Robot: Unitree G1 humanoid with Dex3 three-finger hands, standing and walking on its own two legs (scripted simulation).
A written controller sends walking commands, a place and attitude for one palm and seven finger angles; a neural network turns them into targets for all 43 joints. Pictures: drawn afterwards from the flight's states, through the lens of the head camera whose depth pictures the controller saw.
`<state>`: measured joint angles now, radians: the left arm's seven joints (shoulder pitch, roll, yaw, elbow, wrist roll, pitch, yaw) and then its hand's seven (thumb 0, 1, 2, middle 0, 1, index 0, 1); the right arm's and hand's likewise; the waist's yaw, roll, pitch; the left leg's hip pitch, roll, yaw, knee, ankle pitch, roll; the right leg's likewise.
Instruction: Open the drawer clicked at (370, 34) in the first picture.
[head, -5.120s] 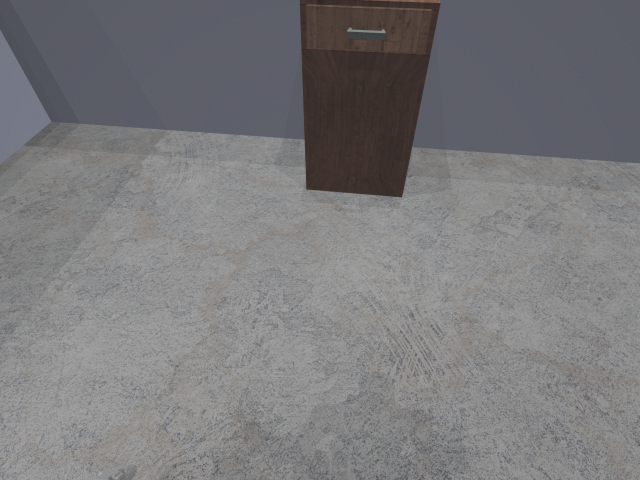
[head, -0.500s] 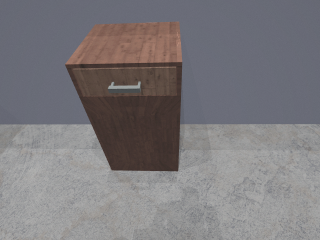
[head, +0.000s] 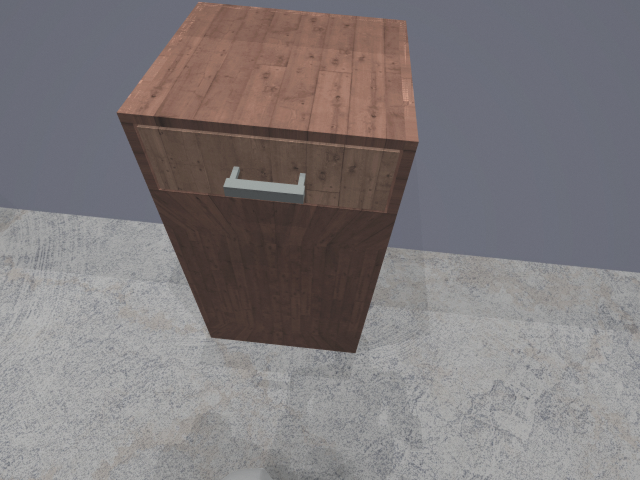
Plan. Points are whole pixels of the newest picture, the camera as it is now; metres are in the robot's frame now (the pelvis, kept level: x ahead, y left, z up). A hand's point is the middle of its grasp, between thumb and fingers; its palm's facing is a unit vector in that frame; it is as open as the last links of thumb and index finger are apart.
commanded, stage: come to a stop and stand still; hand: left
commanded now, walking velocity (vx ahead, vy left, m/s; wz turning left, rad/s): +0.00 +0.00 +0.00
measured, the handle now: (266, 182) +0.56 +0.15 +0.00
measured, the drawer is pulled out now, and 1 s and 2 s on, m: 0.00 0.00 0.00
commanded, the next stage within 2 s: look again from close up in 1.52 s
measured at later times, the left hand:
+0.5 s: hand out of the picture +0.12 +0.15 -0.15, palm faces +0.02 -0.97 -0.24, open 7.4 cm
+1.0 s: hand out of the picture +0.01 +0.19 -0.16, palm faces +0.00 -0.98 -0.21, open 7.4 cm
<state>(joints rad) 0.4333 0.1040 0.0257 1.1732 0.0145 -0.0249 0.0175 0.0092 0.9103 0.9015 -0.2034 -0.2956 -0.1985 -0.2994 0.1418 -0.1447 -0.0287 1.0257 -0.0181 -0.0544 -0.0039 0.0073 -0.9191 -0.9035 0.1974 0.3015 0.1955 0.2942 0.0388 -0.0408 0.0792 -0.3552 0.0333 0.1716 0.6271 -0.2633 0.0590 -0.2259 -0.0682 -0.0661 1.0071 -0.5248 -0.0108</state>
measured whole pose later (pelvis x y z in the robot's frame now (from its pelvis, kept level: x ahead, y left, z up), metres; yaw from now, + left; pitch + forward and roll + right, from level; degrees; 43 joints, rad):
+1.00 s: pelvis +0.00 +0.01 +0.02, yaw -2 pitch +0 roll +1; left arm 0.25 0.15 0.02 1.12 0.01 0.02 0.03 0.01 0.91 0.90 -0.20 -0.30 -0.20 -0.30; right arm 0.24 -0.17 -0.02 1.10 0.00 0.00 -0.03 0.01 -0.93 -0.90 0.20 0.30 0.20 0.29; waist 0.00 0.01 0.04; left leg -0.17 -0.01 0.10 0.45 -0.28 0.03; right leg -0.18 -0.04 -0.02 0.47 -0.29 0.02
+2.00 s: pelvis -0.01 +0.02 +0.01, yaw -2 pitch -1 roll +0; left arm 0.30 0.14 -0.01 1.10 0.01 -0.02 0.04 0.01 0.91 0.90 -0.20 -0.30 -0.20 -0.30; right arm 0.32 -0.16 0.02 1.08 -0.01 -0.02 -0.02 0.02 -0.93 -0.90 0.20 0.30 0.20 0.29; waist -0.01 0.03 -0.01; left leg -0.19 -0.02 0.09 0.50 -0.30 0.05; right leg -0.20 -0.05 -0.03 0.52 -0.30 0.02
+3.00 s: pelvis -0.02 -0.03 -0.02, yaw -2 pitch +8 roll +2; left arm 0.23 0.38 -0.03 0.02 0.96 0.08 0.31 0.00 0.19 0.60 -0.27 -0.75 -0.27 -0.76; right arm 0.11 -0.20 0.04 0.59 -0.03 0.11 0.00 0.02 -0.91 -0.90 0.20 0.30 0.20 0.30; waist 0.07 0.06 -0.10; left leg -0.50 0.02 0.05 0.75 -0.37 -0.01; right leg -0.53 0.00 -0.03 0.82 -0.42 -0.05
